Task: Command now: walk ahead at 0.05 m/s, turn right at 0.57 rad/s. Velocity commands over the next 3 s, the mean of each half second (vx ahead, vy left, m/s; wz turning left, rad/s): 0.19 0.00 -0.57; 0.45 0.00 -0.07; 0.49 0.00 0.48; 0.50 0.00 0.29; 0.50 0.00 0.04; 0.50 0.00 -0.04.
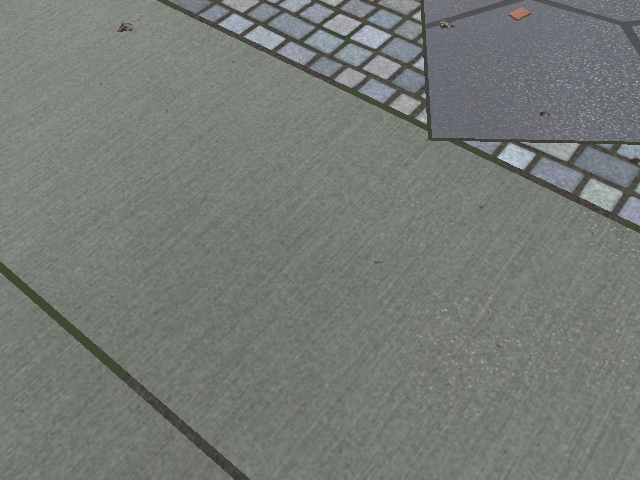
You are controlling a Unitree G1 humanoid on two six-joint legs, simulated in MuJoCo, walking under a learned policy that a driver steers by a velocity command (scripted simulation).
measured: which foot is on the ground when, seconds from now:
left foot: up 0.00-0.12, down 0.14-0.58, up 0.60-1.00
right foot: down 0.00-0.14, up 0.16-0.56, down 0.58-1.00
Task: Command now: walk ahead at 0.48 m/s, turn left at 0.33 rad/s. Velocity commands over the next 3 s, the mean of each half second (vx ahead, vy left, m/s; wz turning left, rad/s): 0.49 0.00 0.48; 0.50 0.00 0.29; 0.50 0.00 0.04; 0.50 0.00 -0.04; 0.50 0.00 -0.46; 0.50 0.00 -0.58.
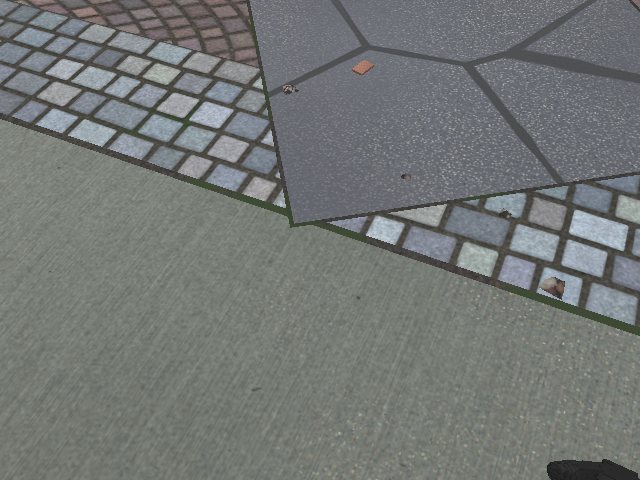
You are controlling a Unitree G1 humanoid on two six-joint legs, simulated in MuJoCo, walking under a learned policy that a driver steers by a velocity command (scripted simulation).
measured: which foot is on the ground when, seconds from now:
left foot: up 0.00-0.04, down 0.06-0.54, up 0.56-1.00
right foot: down 0.00-0.08, up 0.10-0.52, down 0.54-1.00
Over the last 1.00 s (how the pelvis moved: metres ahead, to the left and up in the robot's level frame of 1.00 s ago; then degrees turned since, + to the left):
0.28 -0.10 -0.01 -17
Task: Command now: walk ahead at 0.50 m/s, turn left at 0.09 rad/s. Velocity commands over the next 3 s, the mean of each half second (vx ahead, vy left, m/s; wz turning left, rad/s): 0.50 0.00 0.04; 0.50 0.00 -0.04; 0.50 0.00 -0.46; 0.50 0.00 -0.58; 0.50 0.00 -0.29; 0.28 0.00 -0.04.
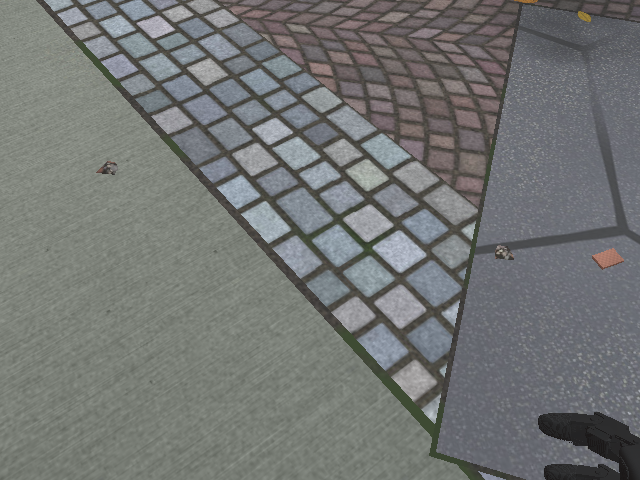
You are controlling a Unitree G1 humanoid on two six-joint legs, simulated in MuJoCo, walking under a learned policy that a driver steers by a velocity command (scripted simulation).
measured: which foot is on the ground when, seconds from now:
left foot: up 0.00-0.00, down 0.02-0.54, up 0.56-1.00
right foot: down 0.00-0.04, up 0.06-0.52, down 0.54-1.00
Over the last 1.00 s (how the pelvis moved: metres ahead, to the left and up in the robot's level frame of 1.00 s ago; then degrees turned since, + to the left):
0.55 0.10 0.00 25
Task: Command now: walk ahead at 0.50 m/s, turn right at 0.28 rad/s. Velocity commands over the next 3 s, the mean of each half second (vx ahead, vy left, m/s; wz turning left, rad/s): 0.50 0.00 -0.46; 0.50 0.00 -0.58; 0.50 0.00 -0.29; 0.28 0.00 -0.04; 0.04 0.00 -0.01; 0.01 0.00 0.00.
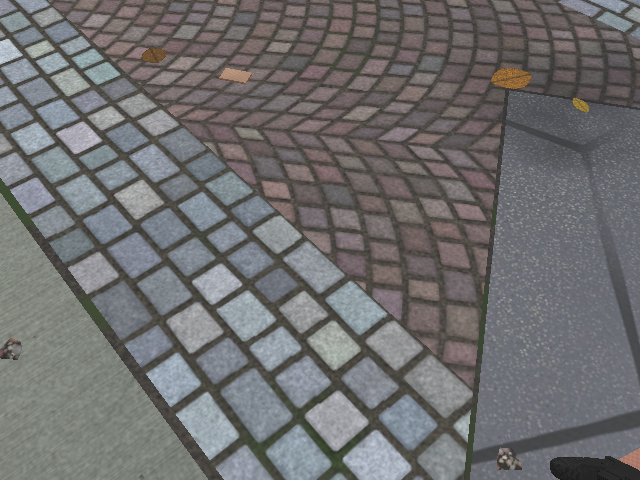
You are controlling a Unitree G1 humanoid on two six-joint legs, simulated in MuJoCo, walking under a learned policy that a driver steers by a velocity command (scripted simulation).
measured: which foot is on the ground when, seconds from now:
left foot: up 0.00-0.04, down 0.06-0.60, up 0.62-1.00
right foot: down 0.00-0.08, up 0.10-0.56, down 0.58-1.00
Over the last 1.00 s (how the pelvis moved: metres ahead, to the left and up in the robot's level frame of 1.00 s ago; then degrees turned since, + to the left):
0.55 -0.01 0.01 -2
